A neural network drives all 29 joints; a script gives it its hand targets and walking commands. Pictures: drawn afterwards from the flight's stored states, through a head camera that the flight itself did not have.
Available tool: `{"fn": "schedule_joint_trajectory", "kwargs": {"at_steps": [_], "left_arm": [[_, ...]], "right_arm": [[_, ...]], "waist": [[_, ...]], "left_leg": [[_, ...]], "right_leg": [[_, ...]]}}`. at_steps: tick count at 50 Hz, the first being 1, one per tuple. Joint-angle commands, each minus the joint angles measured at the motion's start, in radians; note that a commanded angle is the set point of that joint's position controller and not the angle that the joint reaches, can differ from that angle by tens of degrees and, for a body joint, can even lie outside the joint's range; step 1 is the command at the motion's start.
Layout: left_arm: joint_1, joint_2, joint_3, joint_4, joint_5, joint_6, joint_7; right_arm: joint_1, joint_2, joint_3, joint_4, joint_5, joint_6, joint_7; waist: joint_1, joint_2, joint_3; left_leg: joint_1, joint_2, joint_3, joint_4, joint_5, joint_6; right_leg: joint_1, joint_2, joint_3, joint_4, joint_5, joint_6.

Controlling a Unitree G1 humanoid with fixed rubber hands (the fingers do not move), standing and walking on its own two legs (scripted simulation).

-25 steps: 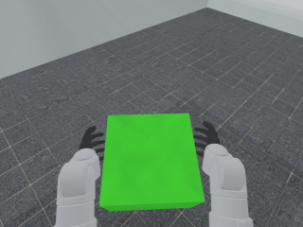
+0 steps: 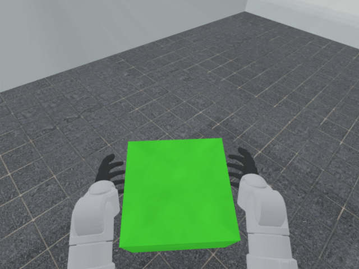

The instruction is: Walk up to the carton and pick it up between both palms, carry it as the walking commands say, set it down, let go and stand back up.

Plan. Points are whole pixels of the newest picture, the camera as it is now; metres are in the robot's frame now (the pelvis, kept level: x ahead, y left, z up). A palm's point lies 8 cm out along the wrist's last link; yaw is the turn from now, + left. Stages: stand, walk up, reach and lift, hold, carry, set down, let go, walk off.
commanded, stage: carry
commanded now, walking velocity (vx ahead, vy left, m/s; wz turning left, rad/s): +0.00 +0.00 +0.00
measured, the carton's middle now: (177, 195) +0.29 +0.00 -0.02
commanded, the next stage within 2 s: hold in 0.88 s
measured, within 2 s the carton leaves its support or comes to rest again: neither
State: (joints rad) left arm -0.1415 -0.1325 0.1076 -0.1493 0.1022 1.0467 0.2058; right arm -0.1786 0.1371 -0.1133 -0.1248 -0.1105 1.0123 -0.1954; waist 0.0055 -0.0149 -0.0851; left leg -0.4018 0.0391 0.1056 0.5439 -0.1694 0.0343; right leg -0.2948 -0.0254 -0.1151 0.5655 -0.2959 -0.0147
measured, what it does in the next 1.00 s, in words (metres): stands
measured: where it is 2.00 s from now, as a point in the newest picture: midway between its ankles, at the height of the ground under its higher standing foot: outside the picture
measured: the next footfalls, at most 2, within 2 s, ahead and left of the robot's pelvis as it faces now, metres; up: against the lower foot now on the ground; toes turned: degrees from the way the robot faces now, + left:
none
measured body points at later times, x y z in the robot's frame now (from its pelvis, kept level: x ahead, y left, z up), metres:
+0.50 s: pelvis +0.00 +0.01 +0.00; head -0.01 +0.01 +0.45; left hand +0.28 +0.17 +0.04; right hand +0.29 -0.15 +0.06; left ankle +0.07 +0.10 -0.73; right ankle +0.00 -0.11 -0.73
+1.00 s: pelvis +0.00 +0.01 +0.01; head +0.00 +0.03 +0.45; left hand +0.28 +0.16 +0.01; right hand +0.29 -0.15 +0.02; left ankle +0.07 +0.10 -0.73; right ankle +0.00 -0.12 -0.73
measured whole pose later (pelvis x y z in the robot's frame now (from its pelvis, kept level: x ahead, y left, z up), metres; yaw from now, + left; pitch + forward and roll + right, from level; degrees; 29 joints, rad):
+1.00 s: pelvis +0.00 +0.01 +0.01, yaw +3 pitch -2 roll -1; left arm -0.11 -0.13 0.10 0.11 0.17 0.77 0.14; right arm -0.14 0.13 -0.16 0.13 -0.17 0.72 -0.12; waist -0.04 -0.03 0.01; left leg -0.30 -0.01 0.07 0.48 -0.15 0.05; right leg -0.18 -0.01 -0.03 0.51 -0.28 0.01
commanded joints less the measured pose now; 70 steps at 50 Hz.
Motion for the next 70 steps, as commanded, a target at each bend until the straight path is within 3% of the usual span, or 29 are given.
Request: {"fn": "schedule_joint_trajectory", "kwargs": {"at_steps": [1, 2, 4, 5, 6, 12, 13, 16, 17, 19, 21, 22, 23, 24, 27, 30, 32, 33, 35, 37, 38, 39, 41, 43, 44, 45, 51, 58, 70], "left_arm": [[-0.507, -0.868, -0.551, -0.235, -0.314, -0.064, -0.254], [-0.488, -0.805, -0.481, -0.085, -0.260, -0.076, -0.259], [-0.509, -0.904, -0.586, -0.326, -0.355, -0.073, -0.253], [-0.463, -0.788, -0.467, -0.073, -0.251, -0.074, -0.254], [-0.479, -0.858, -0.552, -0.227, -0.318, -0.069, -0.257], [-0.491, -0.874, -0.579, -0.255, -0.331, -0.081, -0.256], [-0.446, -0.782, -0.480, -0.060, -0.253, -0.092, -0.261], [-0.497, -0.844, -0.547, -0.226, -0.314, -0.126, -0.266], [-0.489, -0.776, -0.475, -0.061, -0.249, -0.135, -0.269], [-0.512, -0.877, -0.596, -0.312, -0.350, -0.125, -0.261], [-0.423, -0.678, -0.389, 0.112, -0.176, -0.163, -0.273], [-0.501, -0.884, -0.607, -0.239, -0.357, -0.161, -0.266], [-0.484, -0.760, -0.477, -0.096, -0.263, -0.165, -0.265], [-0.529, -0.849, -0.583, -0.294, -0.336, -0.154, -0.262], [-0.396, -0.732, -0.455, 0.020, -0.213, -0.134, -0.267], [-0.496, -0.727, -0.461, -0.041, -0.234, -0.181, -0.271], [-0.505, -0.849, -0.580, -0.258, -0.326, -0.152, -0.259], [-0.434, -0.727, -0.442, 0.016, -0.222, -0.153, -0.263], [-0.495, -0.766, -0.510, -0.142, -0.280, -0.185, -0.265], [-0.466, -0.680, -0.402, 0.069, -0.198, -0.229, -0.279], [-0.532, -0.821, -0.565, -0.247, -0.327, -0.225, -0.273], [-0.484, -0.725, -0.446, -0.008, -0.229, -0.221, -0.272], [-0.497, -0.775, -0.534, -0.180, -0.297, -0.209, -0.266], [-0.418, -0.691, -0.439, 0.049, -0.197, -0.205, -0.272], [-0.459, -0.718, -0.468, -0.043, -0.237, -0.222, -0.272], [-0.266, -0.561, -0.392, 0.308, -0.094, -0.266, -0.300], [-0.713, -0.841, -0.683, -0.001, -0.234, -0.405, -0.367], [-0.784, -1.015, -0.536, 0.332, -0.146, -0.388, -0.426], [-0.935, -1.023, -0.276, 0.625, -0.059, -0.430, -0.514]], "right_arm": [[-0.411, 0.890, 0.541, -0.165, 0.315, -0.035, 0.247], [-0.374, 0.820, 0.461, -0.017, 0.247, -0.045, 0.250], [-0.466, 0.919, 0.599, -0.310, 0.364, -0.046, 0.239], [-0.395, 0.803, 0.475, -0.045, 0.255, -0.046, 0.241], [-0.405, 0.871, 0.557, -0.193, 0.311, -0.041, 0.237], [-0.398, 0.881, 0.565, -0.215, 0.314, -0.055, 0.240], [-0.357, 0.796, 0.476, -0.024, 0.241, -0.067, 0.243], [-0.424, 0.867, 0.551, -0.184, 0.312, -0.098, 0.252], [-0.398, 0.795, 0.464, -0.019, 0.239, -0.109, 0.257], [-0.428, 0.898, 0.592, -0.269, 0.340, -0.098, 0.244], [-0.346, 0.697, 0.387, 0.132, 0.171, -0.139, 0.261], [-0.474, 0.887, 0.620, -0.219, 0.359, -0.136, 0.252], [-0.395, 0.783, 0.477, -0.050, 0.253, -0.136, 0.254], [-0.424, 0.876, 0.576, -0.229, 0.327, -0.125, 0.250], [-0.327, 0.740, 0.455, 0.031, 0.206, -0.113, 0.250], [-0.383, 0.753, 0.444, 0.021, 0.218, -0.152, 0.260], [-0.429, 0.861, 0.580, -0.232, 0.322, -0.127, 0.247], [-0.379, 0.743, 0.453, 0.017, 0.220, -0.133, 0.247], [-0.407, 0.787, 0.502, -0.104, 0.267, -0.160, 0.251], [-0.401, 0.705, 0.413, 0.089, 0.191, -0.205, 0.267], [-0.459, 0.835, 0.570, -0.226, 0.313, -0.196, 0.259], [-0.416, 0.744, 0.458, 0.006, 0.222, -0.193, 0.257], [-0.388, 0.798, 0.529, -0.136, 0.278, -0.180, 0.250], [-0.331, 0.706, 0.434, 0.074, 0.185, -0.181, 0.258], [-0.399, 0.730, 0.473, -0.033, 0.228, -0.199, 0.258], [-0.140, 0.555, 0.323, 0.318, 0.065, -0.229, 0.276], [-0.626, 0.794, 0.551, 0.050, 0.224, -0.383, 0.369], [-0.668, 0.916, 0.413, 0.450, 0.144, -0.379, 0.470], [-0.885, 1.012, 0.271, 0.696, 0.100, -0.424, 0.554]], "waist": [[-0.003, 0.038, -0.265], [-0.004, 0.029, -0.286], [-0.002, -0.004, -0.274], [-0.003, 0.000, -0.275], [-0.005, 0.005, -0.265], [-0.003, 0.011, -0.280], [-0.004, 0.022, -0.313], [-0.004, 0.025, -0.279], [-0.002, 0.049, -0.279], [-0.003, 0.011, -0.276], [-0.004, 0.027, -0.302], [-0.004, 0.000, -0.298], [-0.004, 0.031, -0.287], [-0.005, 0.020, -0.279], [-0.004, 0.019, -0.282], [-0.002, 0.044, -0.261], [-0.002, 0.008, -0.238], [0.000, 0.027, -0.265], [-0.003, 0.040, -0.290], [-0.003, 0.018, -0.300], [-0.003, -0.002, -0.292], [-0.003, -0.016, -0.296], [-0.004, 0.027, -0.289], [-0.003, 0.020, -0.283], [-0.003, 0.013, -0.292], [-0.048, -0.001, -0.033], [-0.081, -0.025, -0.405], [-0.061, 0.072, -0.224], [0.028, -0.055, -0.184]], "left_leg": [[0.172, 0.105, -0.132, -0.079, 0.078, 0.021], [0.188, 0.112, -0.130, -0.085, 0.071, 0.017], [0.164, 0.110, -0.140, -0.087, 0.032, 0.021], [0.170, 0.107, -0.130, -0.083, 0.052, 0.019], [0.155, 0.105, -0.124, -0.077, 0.053, 0.016], [0.171, 0.109, -0.140, -0.083, 0.080, 0.027], [0.194, 0.111, -0.126, -0.072, 0.120, 0.024], [0.179, 0.109, -0.127, -0.083, 0.102, 0.019], [0.181, 0.102, -0.127, -0.082, 0.097, 0.020], [0.177, 0.108, -0.132, -0.083, 0.094, 0.024], [0.189, 0.113, -0.128, -0.079, 0.127, 0.027], [0.191, 0.106, -0.125, -0.072, 0.107, 0.023], [0.190, 0.107, -0.121, -0.072, 0.120, 0.023], [0.176, 0.106, -0.121, -0.079, 0.092, 0.019], [0.164, 0.106, -0.133, -0.079, 0.073, 0.034], [0.171, 0.102, -0.131, -0.095, 0.017, 0.019], [0.137, 0.102, -0.140, -0.107, -0.026, 0.024], [0.171, 0.104, -0.137, -0.094, 0.025, 0.027], [0.175, 0.110, -0.134, -0.088, 0.083, 0.026], [0.181, 0.102, -0.123, -0.072, 0.107, 0.025], [0.181, 0.095, -0.115, -0.066, 0.079, 0.022], [0.176, 0.096, -0.120, -0.068, 0.096, 0.026], [0.192, 0.099, -0.120, -0.070, 0.086, 0.029], [0.174, 0.106, -0.124, -0.075, 0.122, 0.032], [0.186, 0.111, -0.127, -0.071, 0.140, 0.031], [0.388, -0.090, -0.173, -0.111, 0.175, -0.002], [0.595, -0.108, -0.233, -0.050, 0.251, -0.031], [0.611, -0.113, -0.227, -0.104, 0.034, -0.072], [0.655, -0.150, -0.182, -0.181, 0.031, -0.064]], "right_leg": [[0.025, -0.096, 0.118, -0.110, 0.074, -0.023], [0.028, -0.100, 0.122, -0.108, 0.065, -0.022], [0.036, -0.088, 0.107, -0.111, 0.033, -0.014], [0.035, -0.097, 0.118, -0.112, 0.075, -0.020], [0.039, -0.103, 0.120, -0.126, 0.079, -0.019], [0.042, -0.092, 0.111, -0.094, 0.066, -0.020], [0.057, -0.101, 0.114, -0.087, 0.121, -0.021], [0.058, -0.103, 0.109, -0.102, 0.094, -0.014], [0.043, -0.104, 0.112, -0.091, 0.086, -0.019], [0.040, -0.098, 0.107, -0.099, 0.071, -0.015], [0.066, -0.106, 0.106, -0.088, 0.114, -0.014], [0.062, -0.104, 0.115, -0.097, 0.106, -0.017], [0.052, -0.105, 0.109, -0.091, 0.113, -0.016], [0.052, -0.103, 0.113, -0.099, 0.092, -0.016], [0.048, -0.099, 0.109, -0.093, 0.075, -0.020], [0.028, -0.102, 0.105, -0.101, 0.016, -0.020], [0.021, -0.094, 0.106, -0.106, 0.002, -0.016], [0.026, -0.100, 0.103, -0.093, 0.031, -0.019], [0.059, -0.100, 0.098, -0.087, 0.071, -0.013], [0.075, -0.110, 0.105, -0.093, 0.119, -0.019], [0.054, -0.111, 0.113, -0.103, 0.104, -0.021], [0.066, -0.113, 0.103, -0.088, 0.128, -0.016], [0.044, -0.108, 0.105, -0.085, 0.093, -0.017], [0.053, -0.105, 0.098, -0.078, 0.098, -0.012], [0.057, -0.106, 0.099, -0.083, 0.111, -0.010], [0.014, 0.083, 0.194, -0.169, 0.218, -0.020], [-0.043, 0.084, 0.209, -0.133, 0.240, -0.026], [-0.164, 0.053, 0.201, -0.196, 0.031, -0.060], [-0.173, 0.044, 0.199, -0.312, -0.067, -0.044]]}}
